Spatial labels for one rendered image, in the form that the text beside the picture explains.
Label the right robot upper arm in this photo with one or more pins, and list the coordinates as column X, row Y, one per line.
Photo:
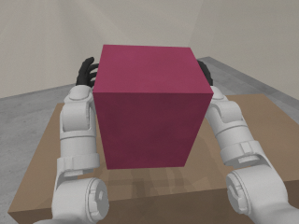
column 257, row 192

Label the robot right forearm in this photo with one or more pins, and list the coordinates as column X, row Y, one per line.
column 238, row 148

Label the robot right hand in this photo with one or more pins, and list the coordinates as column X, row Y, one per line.
column 206, row 73

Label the robot left forearm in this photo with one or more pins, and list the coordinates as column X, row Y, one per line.
column 78, row 148

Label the robot left hand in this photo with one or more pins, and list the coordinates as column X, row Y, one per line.
column 84, row 74

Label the left robot upper arm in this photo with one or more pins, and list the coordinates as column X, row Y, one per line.
column 79, row 201

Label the pedestal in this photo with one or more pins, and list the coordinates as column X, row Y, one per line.
column 195, row 193

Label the carton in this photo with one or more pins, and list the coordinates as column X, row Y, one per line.
column 150, row 102

